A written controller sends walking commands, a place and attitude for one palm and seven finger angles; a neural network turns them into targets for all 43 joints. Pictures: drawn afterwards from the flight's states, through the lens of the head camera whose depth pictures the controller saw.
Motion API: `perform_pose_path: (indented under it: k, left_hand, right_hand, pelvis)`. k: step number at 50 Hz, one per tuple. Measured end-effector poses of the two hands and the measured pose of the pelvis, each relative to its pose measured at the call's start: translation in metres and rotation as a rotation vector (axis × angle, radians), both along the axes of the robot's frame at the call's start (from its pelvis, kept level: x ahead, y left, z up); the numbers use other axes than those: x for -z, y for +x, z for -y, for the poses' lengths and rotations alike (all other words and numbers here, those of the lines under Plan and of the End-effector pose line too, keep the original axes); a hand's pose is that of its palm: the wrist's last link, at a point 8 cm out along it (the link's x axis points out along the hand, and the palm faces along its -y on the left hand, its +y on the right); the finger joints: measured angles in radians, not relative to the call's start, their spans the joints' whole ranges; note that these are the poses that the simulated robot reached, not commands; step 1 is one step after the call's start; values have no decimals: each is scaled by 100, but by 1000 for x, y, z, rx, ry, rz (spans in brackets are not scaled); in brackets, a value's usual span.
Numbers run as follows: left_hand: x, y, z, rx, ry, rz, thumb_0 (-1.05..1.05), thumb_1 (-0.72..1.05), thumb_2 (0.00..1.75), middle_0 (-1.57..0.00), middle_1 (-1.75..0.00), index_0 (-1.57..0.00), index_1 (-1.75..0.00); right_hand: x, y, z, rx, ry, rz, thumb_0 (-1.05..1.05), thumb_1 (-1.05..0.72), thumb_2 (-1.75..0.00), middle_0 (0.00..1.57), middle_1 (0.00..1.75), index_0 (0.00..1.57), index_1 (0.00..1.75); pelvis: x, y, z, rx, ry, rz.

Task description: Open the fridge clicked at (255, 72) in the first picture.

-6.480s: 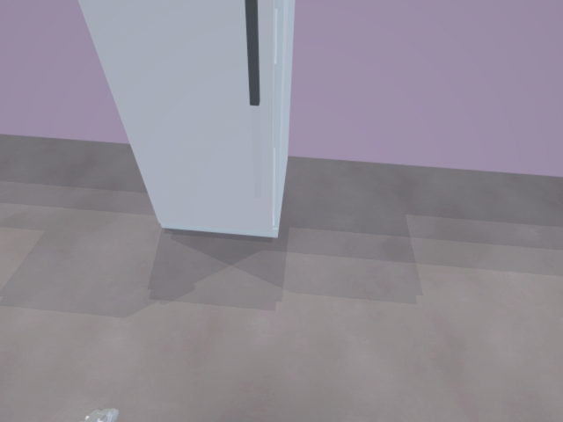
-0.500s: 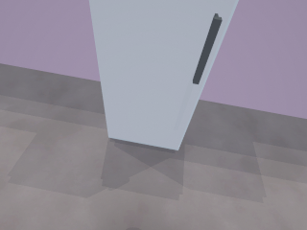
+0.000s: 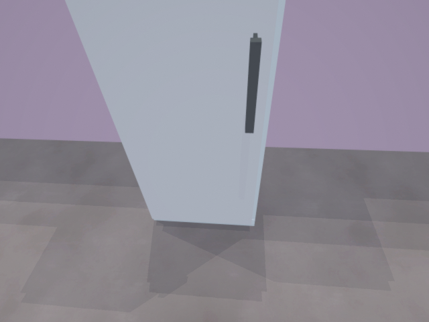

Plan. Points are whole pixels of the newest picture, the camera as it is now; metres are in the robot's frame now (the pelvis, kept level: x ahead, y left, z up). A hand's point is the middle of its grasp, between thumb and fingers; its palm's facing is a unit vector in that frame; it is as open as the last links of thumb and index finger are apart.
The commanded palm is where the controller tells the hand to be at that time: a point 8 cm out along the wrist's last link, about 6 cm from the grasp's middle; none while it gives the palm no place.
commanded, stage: take the last steps up to it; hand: right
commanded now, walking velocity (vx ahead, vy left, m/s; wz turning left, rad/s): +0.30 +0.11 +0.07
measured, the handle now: (252, 87) +0.68 -0.07 +0.10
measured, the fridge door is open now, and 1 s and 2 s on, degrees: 0 0 0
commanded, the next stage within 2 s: come to a stop and stand still in 0.40 s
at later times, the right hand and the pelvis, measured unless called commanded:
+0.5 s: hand (264, 270) +0.29 -0.10 -0.18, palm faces -0.05 +0.98 -0.20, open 7.4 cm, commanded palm none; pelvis +0.18 +0.07 -0.02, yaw +2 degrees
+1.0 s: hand (284, 286) +0.26 -0.14 -0.19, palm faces +0.06 +0.98 -0.21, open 7.4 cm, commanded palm none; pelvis +0.23 +0.04 -0.01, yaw +2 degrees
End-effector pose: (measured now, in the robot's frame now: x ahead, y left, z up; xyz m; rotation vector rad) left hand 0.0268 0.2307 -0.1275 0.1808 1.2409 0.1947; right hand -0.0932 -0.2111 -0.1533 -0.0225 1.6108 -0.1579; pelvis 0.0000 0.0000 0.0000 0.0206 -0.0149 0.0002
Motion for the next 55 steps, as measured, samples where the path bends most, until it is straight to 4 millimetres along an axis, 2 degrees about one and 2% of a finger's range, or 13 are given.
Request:
perform_pose_path:
  k: [6, 10, 16, 19, 21, 26, 30, 34, 39, 43, 46, 50, 55]
  left_hand:
    - [0, -23, 17, -55, -31, -128, 0, 92, 90, -20, -30, -20, -30]
    - [5, -38, 25, -108, -71, -232, 0, 91, 90, -20, -30, -20, -30]
    - [15, -42, 21, -191, -131, -377, 0, 91, 90, -20, -30, -20, -30]
    - [27, -31, 6, -216, -155, -443, 0, 90, 90, -20, -30, -20, -30]
    - [34, -12, -10, -217, -159, -459, 0, 90, 90, -20, -30, -20, -30]
    - [34, 81, -56, -159, -108, -311, 0, 91, 90, -20, -30, -20, -30]
    - [29, 166, -80, -98, -68, -140, 0, 91, 90, -20, -30, -19, -29]
    - [25, 232, -83, -59, -63, -20, 0, 91, 90, -20, -30, -19, -29]
    - [21, 284, -71, -5, -63, 45, 0, 91, 90, -20, -30, -19, -29]
    - [17, 304, -58, 24, -49, 64, 0, 91, 90, -20, -30, -19, -29]
    - [16, 305, -47, 41, -30, 66, 0, 91, 90, -20, -30, -19, -29]
    - [8, 287, -37, 40, -16, 45, 0, 91, 90, -20, -30, -20, -30]
    - [-1, 259, -41, 3, 8, 34, -1, 92, 90, -20, -30, -20, -30]
  right_hand:
    - [-5, 99, 21, -49, -38, 157, 1, -91, -90, 20, 30, 20, 30]
    - [-7, 173, 21, -95, -64, 244, 1, -91, -90, 20, 30, 20, 30]
    - [-7, 291, -8, -200, -79, 344, 1, -91, -90, 20, 30, 20, 30]
    - [-1, 346, -30, -235, -92, 413, 1, -91, -90, 20, 30, 20, 30]
    - [0, 368, -44, -235, -100, 453, 0, -91, -90, 20, 30, 20, 30]
    - [-10, 378, -69, -190, -95, 429, 0, -91, -90, 20, 30, 20, 30]
    - [-21, 381, -65, -163, -139, 400, -2, -95, -90, 20, 30, 21, 30]
    - [-21, 382, -66, -154, -139, 363, -1, -94, -90, 20, 30, 21, 30]
    - [-13, 375, -60, -105, -129, 331, 0, -92, -90, 20, 30, 21, 30]
    - [-3, 363, -48, -74, -118, 294, 0, -91, -90, 20, 30, 21, 30]
    - [6, 355, -34, -55, -108, 264, 0, -91, -90, 20, 30, 21, 30]
    - [3, 344, -19, -60, -115, 233, 0, -91, -90, 20, 30, 20, 30]
    - [-4, 333, -6, -85, -127, 227, 1, -91, -90, 20, 30, 20, 30]
  pelvis:
    - [-6, 35, 2, -4, -4, 1]
    - [-3, 62, -6, -19, -16, -4]
    - [9, 111, -30, -36, -30, -15]
    - [23, 142, -49, -37, -33, -16]
    - [27, 157, -61, -41, -26, -10]
    - [14, 186, -76, -31, -22, 6]
    - [4, 207, -82, -24, -17, -5]
    - [3, 223, -83, -34, -17, -4]
    - [6, 233, -75, -32, -15, 8]
    - [9, 234, -64, -21, -13, 8]
    - [13, 233, -53, -12, -15, 10]
    - [7, 225, -45, -27, -6, 12]
    - [0, 212, -43, -40, 2, -2]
